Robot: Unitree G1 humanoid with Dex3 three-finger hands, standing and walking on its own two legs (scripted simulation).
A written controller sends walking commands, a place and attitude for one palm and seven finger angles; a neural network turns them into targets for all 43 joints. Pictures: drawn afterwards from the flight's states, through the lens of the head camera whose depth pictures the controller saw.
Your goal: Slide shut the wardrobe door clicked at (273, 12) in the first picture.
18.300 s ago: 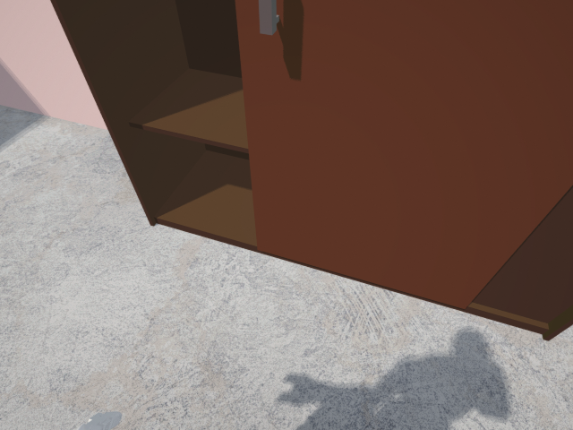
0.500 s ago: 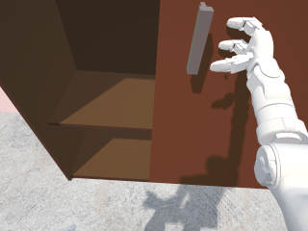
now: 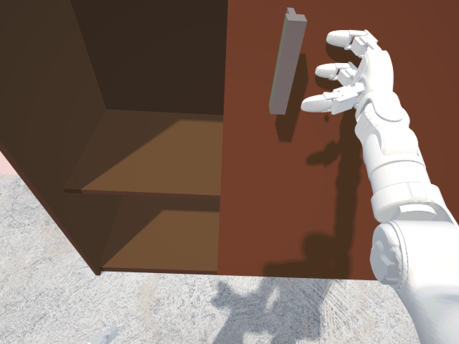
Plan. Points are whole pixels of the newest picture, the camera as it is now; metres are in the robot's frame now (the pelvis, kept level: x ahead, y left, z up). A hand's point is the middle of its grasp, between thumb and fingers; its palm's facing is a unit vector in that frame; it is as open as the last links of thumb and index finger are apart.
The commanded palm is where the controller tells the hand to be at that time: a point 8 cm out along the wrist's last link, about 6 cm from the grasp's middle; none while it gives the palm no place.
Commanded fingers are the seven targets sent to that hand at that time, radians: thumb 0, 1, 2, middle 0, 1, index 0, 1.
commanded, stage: move the hooked fingers beside the handle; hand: right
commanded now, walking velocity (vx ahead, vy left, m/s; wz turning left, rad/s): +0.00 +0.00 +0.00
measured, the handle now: (283, 63) +0.50 -0.04 +0.26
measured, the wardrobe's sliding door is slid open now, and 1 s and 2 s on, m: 0.52 0.51 0.51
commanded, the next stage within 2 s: feel for the door with the fingertips in 0.18 s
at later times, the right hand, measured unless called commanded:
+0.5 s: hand (317, 85) +0.46 -0.09 +0.25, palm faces -0.03 +1.00 -0.01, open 14.0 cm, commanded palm +0.45 -0.12 +0.24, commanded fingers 0.00 0.50 -0.30 0.30 1.20 0.30 1.20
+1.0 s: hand (306, 83) +0.47 -0.08 +0.25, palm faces +0.01 +1.00 -0.04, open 13.9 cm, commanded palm +0.46 -0.10 +0.24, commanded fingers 0.00 0.50 -0.30 0.30 1.20 0.30 1.20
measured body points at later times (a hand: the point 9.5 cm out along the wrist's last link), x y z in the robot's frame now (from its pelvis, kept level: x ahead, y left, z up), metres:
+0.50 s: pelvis +0.01 +0.00 +0.00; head +0.01 +0.02 +0.45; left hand +0.13 +0.24 -0.11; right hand +0.46 -0.15 +0.25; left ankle +0.03 +0.10 -0.74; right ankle +0.01 -0.09 -0.74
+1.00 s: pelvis +0.02 +0.00 +0.00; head +0.01 +0.02 +0.45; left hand +0.15 +0.23 -0.11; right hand +0.46 -0.13 +0.25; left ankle +0.03 +0.10 -0.74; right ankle +0.01 -0.09 -0.74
